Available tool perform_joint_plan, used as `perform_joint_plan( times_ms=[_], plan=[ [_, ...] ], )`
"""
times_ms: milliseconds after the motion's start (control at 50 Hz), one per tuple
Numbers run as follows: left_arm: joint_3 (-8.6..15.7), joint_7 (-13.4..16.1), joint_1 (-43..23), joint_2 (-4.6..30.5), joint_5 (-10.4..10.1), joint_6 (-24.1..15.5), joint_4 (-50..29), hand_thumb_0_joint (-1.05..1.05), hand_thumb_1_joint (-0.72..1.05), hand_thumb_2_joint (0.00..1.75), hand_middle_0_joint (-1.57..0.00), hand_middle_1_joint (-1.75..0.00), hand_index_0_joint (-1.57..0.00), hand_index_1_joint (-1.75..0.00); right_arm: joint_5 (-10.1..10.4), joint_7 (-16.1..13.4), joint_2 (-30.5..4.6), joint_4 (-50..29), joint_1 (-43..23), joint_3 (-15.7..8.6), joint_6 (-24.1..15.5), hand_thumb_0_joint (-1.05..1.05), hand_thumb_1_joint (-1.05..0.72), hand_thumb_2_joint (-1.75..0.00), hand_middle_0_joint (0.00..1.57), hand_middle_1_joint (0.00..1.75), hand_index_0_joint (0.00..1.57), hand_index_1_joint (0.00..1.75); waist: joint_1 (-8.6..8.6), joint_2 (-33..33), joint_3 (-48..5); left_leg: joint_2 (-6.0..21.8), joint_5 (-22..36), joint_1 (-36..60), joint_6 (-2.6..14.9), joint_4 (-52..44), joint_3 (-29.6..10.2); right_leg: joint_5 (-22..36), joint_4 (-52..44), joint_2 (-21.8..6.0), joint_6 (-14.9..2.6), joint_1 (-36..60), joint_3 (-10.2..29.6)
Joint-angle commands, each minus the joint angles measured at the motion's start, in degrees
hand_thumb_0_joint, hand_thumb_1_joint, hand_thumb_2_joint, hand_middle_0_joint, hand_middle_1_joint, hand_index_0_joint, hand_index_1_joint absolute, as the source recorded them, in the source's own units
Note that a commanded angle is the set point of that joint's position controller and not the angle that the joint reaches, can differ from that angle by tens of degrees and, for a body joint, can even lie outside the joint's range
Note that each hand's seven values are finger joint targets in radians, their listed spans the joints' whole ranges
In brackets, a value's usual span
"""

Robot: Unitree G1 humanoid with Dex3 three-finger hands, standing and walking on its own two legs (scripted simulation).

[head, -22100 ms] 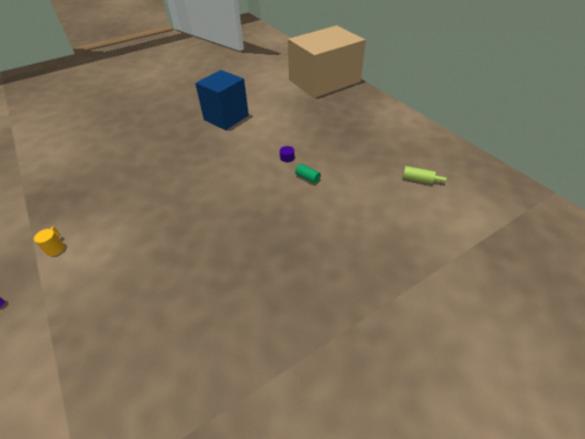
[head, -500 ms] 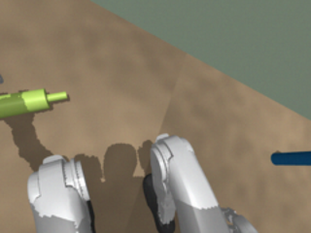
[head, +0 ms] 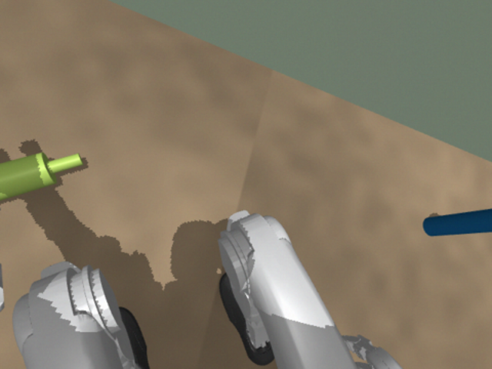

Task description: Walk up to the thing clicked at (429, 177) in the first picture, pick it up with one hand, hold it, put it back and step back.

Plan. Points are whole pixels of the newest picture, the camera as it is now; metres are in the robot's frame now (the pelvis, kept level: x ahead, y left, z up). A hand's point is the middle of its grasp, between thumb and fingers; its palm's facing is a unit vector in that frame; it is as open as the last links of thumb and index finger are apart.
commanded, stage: approach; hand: left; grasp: from above
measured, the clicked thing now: (22, 175) +0.50 +0.29 -0.29
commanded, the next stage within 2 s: rest palm in 0.04 s
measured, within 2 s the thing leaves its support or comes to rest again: neither
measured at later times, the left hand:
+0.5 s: hand out of the picture +0.46 +0.30 -0.22, palm faces -0.48 -0.09 -0.87, open 13.9 cm
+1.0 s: hand (2, 189) +0.47 +0.30 -0.25, palm faces -0.48 -0.13 -0.87, open 13.9 cm
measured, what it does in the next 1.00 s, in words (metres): stands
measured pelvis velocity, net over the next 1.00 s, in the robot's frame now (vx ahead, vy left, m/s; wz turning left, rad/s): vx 0.01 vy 0.01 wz -0.07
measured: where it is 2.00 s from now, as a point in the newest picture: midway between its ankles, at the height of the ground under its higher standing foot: (198, 354)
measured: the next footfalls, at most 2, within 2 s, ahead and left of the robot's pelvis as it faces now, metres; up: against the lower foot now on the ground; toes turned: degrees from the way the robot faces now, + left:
none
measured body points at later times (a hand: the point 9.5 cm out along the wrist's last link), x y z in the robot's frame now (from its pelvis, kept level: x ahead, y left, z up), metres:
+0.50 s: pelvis +0.00 +0.00 -0.01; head +0.26 +0.11 +0.34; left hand +0.48 +0.30 -0.17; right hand +0.07 -0.26 -0.08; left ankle +0.08 +0.14 -0.29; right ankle +0.10 -0.11 -0.29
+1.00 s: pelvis +0.01 +0.01 -0.02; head +0.28 +0.11 +0.32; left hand +0.49 +0.31 -0.20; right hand +0.05 -0.24 -0.09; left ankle +0.08 +0.14 -0.29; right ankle +0.10 -0.11 -0.29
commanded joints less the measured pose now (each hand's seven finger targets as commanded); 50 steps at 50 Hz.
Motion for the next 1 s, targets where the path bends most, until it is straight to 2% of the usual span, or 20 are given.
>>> perform_joint_plan(
  times_ms=[0, 40, 60, 140, 240, 320, 400, 440, 480, 600, 660, 740, 760, 780, 800, 840, 860, 900, 960, 980],
  plan=[
    [-0.1, -2.6, -17.3, 15.3, -1.0, -3.0, -12.0, 0.0, -0.55, 0.99, -0.06, -1.05, -0.08, -1.03, -0.1, -1.4, -14.7, -1.1, 10.5, -5.0, -0.1, 0.0, -0.89, -0.89, 0.2, 0.3, 0.2, 0.3, -0.23, 12.4, -35.2, -1.4, 4.8, 21.2, 2.81, -10.4, 4.9, 8.2, -16.2, 1.2, -2.9, 23.1, -1.2],
    [0.6, -2.6, -18.9, 15.4, -0.3, -5.8, -15.9, 0.0, -0.55, 1.02, -0.07, -1.06, -0.08, -1.05, -0.5, -1.7, -15.3, -0.8, 11.7, -5.6, 0.0, 0.0, -0.9, -0.89, 0.2, 0.3, 0.2, 0.3, -0.22, 15.0, -37.4, -1.6, 5.3, 24.8, 1.93, -10.5, 4.5, 8.5, -16.1, 0.9, -3.22, 22.5, -2.6],
    [-0.7, -2.7, -17.3, 12.3, -0.2, -6.7, -15.9, 0.0, -0.53, 0.99, -0.06, -1.07, -0.08, -1.04, -0.6, -1.6, -14.9, -0.9, 11.8, -5.8, -0.1, 0.0, -0.9, -0.89, 0.2, 0.3, 0.2, 0.3, -0.37, 17.1, -37.0, -1.6, 5.7, 26.7, 1.44, -10.8, 4.4, 8.9, -15.5, 0.7, -3.41, 21.3, -3.1],
    [-2.1, -0.8, -19.3, 10.6, 1.4, -9.3, -21.5, 0.0, -0.51, 0.93, -0.05, -1.07, -0.09, -1.03, -0.6, -1.3, -14.9, 0.2, 11.9, -6.8, 0.3, 0.0, -0.9, -0.9, 0.2, 0.3, 0.2, 0.3, 0.6, 25.0, -42.4, -1.4, 9.4, 36.7, 0.36, -12.6, 3.5, 12.9, -13.2, 0.3, -3.61, 17.8, -5.2],
    [-2.7, 3.7, -15.9, 8.6, 3.6, -8.1, -9.4, 0.0, -0.52, 1.05, -0.07, -1.04, -0.07, -1.04, -1.3, -0.5, -14.8, 1.0, 11.9, -5.9, 0.3, 0.0, -0.89, -0.9, 0.2, 0.3, 0.2, 0.3, -0.87, 20.6, -35.9, -1.2, 11.5, 33.1, 1.11, -11.5, 3.5, 15.6, -13.1, 0.7, -3.04, 15.9, -5.8],
    [-1.3, 7.0, -16.9, 11.4, 5.7, -7.6, -3.9, 0.0, -0.51, 1.04, -0.07, -1.02, -0.07, -1.02, -2.1, -0.2, -15.2, 0.7, 11.4, -4.5, -0.6, 0.0, -0.89, -0.89, 0.2, 0.3, 0.2, 0.3, -1.63, 19.5, -32.0, -1.3, 10.7, 30.1, 1.47, -11.0, 3.6, 15.5, -13.0, 0.7, -2.8, 16.0, -5.7],
    [0.7, 10.2, -19.8, 15.0, 6.7, -7.5, -4.0, 0.0, -0.5, 1.03, -0.07, -1.03, -0.07, -1.03, -2.9, 0.0, -16.0, -0.2, 9.4, -3.4, -2.0, 0.0, -0.89, -0.89, 0.2, 0.3, 0.2, 0.3, -1.52, 22.6, -35.5, -1.2, 10.1, 32.7, 1.14, -11.2, 3.5, 15.0, -12.0, 0.8, -3.04, 17.1, -5.8],
    [0.5, 11.3, -20.8, 14.6, 7.0, -7.2, -2.0, 0.0, -0.5, 1.0, -0.06, -1.02, -0.07, -1.01, -3.5, 0.4, -16.6, -0.5, 9.1, -3.0, -3.2, 0.0, -0.89, -0.9, 0.2, 0.3, 0.2, 0.3, -3.47, 22.1, -33.4, -1.0, 8.4, 32.1, 1.09, -11.1, 3.0, 13.6, -11.6, 0.8, -2.94, 16.0, -6.6],
    [0.1, 12.3, -20.1, 14.4, 7.0, -6.9, 1.1, 0.0, -0.5, 0.98, -0.06, -1.02, -0.07, -1.0, -3.8, 0.7, -16.7, -0.7, 8.4, -2.4, -4.2, 0.0, -0.89, -0.9, 0.2, 0.3, 0.2, 0.3, -4.43, 20.6, -32.1, -0.9, 6.8, 29.7, 1.49, -9.7, 3.1, 12.7, -11.8, 1.1, -2.82, 15.7, -6.2],
    [1.7, 14.4, -19.8, 19.3, 5.7, -5.9, 0.9, 0.0, -0.5, 0.95, -0.05, -1.02, -0.07, -1.0, -4.5, 1.3, -17.3, -1.0, 7.9, -0.8, -6.2, 0.0, -0.89, -0.9, 0.2, 0.3, 0.2, 0.3, -3.39, 22.2, -33.8, -0.4, 6.7, 28.0, 1.66, -8.4, 3.5, 12.8, -12.5, 1.6, -2.66, 20.1, -5.0],
    [1.0, 13.9, -18.9, 18.2, 4.8, -5.5, 2.1, 0.0, -0.5, 0.94, -0.05, -1.02, -0.07, -1.0, -4.6, 1.9, -17.9, -1.2, 8.2, -0.4, -7.2, 0.0, -0.9, -0.9, 0.2, 0.3, 0.2, 0.3, -4.57, 21.6, -32.6, -0.3, 6.9, 27.9, 1.72, -7.7, 2.9, 13.4, -11.4, 1.5, -2.62, 19.2, -6.2],
    [0.8, 12.9, -16.5, 18.8, 3.4, -5.2, 2.3, 0.0, -0.5, 0.95, -0.06, -1.02, -0.08, -1.0, -4.7, 2.5, -17.9, -0.8, 8.2, 0.3, -7.8, 0.0, -0.9, -0.9, 0.2, 0.3, 0.2, 0.3, -3.97, 21.8, -32.5, -0.1, 8.5, 28.0, 1.74, -7.1, 2.7, 15.1, -11.3, 1.9, -2.38, 21.4, -6.2],
    [2.9, 13.0, -15.4, 21.5, 3.2, -5.2, 2.3, 0.0, -0.49, 0.95, -0.06, -1.03, -0.08, -1.01, -4.9, 2.6, -18.7, -1.4, 7.7, 0.2, -7.8, 0.0, -0.9, -0.9, 0.2, 0.3, 0.2, 0.3, -3.64, 21.2, -33.0, 0.1, 8.6, 27.6, 1.78, -7.2, 2.4, 15.2, -11.6, 2.1, -2.27, 22.5, -6.2],
    [1.5, 12.8, -15.8, 20.0, 3.1, -5.4, 0.8, 0.0, -0.5, 0.95, -0.06, -1.02, -0.08, -1.0, -4.7, 2.8, -18.3, -0.9, 8.3, 0.4, -7.9, 0.0, -0.9, -0.9, 0.2, 0.3, 0.2, 0.3, -3.11, 21.7, -32.8, 0.0, 9.5, 28.2, 1.56, -7.5, 2.4, 15.7, -11.2, 2.1, -2.47, 21.8, -6.8],
    [3.3, 12.8, -14.1, 22.0, 2.7, -5.4, 2.1, 0.0, -0.5, 0.97, -0.06, -1.03, -0.08, -1.01, -4.6, 2.7, -18.7, -1.8, 7.3, 0.3, -7.9, 0.0, -0.9, -0.9, 0.2, 0.3, 0.2, 0.3, -3.03, 21.3, -33.2, 0.2, 9.5, 28.3, 1.65, -7.2, 2.1, 15.8, -11.4, 2.2, -2.39, 22.6, -6.9],
    [2.3, 12.4, -13.7, 20.3, 2.7, -5.8, 1.2, 0.0, -0.5, 0.97, -0.06, -1.03, -0.08, -1.01, -4.8, 2.9, -18.6, -2.3, 7.1, 0.6, -7.8, 0.0, -0.9, -0.9, 0.2, 0.3, 0.2, 0.3, -3.45, 21.3, -33.1, 0.2, 10.7, 28.7, 1.56, -7.2, 1.8, 17.0, -11.1, 2.3, -2.34, 22.7, -7.3],
    [3.7, 12.7, -12.4, 22.5, 3.2, -5.9, 2.5, 0.0, -0.49, 0.96, -0.06, -1.03, -0.08, -1.01, -5.1, 3.0, -18.9, -1.1, 7.5, 0.6, -7.4, 0.0, -0.9, -0.9, 0.2, 0.3, 0.2, 0.3, -3.27, 21.8, -32.9, 0.3, 10.4, 28.3, 1.47, -7.6, 1.7, 16.9, -10.7, 2.5, -2.47, 23.2, -7.1],
    [1.7, 12.5, -15.0, 20.1, 2.7, -6.8, -0.7, 0.0, -0.49, 0.98, -0.07, -1.04, -0.08, -1.02, -5.0, 3.1, -18.3, -2.4, 6.5, 0.9, -7.4, 0.0, -0.9, -0.9, 0.2, 0.3, 0.2, 0.3, -3.72, 21.4, -32.9, 0.4, 10.4, 28.1, 1.56, -7.1, 1.5, 17.2, -11.1, 2.6, -2.31, 22.7, -7.4],
    [2.3, 12.6, -14.3, 21.1, 3.5, -7.5, 0.3, 0.0, -0.51, 0.99, -0.07, -1.02, -0.07, -1.02, -5.1, 3.5, -19.1, -1.9, 7.0, 0.7, -7.7, 0.0, -0.9, -0.9, 0.2, 0.3, 0.2, 0.3, -4.5, 22.5, -29.9, 0.6, 10.0, 28.3, 1.32, -6.8, 1.2, 16.7, -10.6, 2.6, -2.42, 21.7, -7.4],
    [4.6, 13.3, -14.1, 23.8, 3.6, -7.8, 0.1, 0.0, -0.49, 1.01, -0.08, -1.04, -0.08, -1.03, -5.3, 3.4, -19.6, -1.1, 7.6, 0.5, -7.4, 0.0, -0.9, -0.9, 0.2, 0.3, 0.2, 0.3, -3.99, 22.2, -31.5, 0.6, 10.4, 28.9, 1.34, -7.0, 1.1, 17.3, -10.8, 2.7, -2.29, 23.0, -7.7]
  ],
)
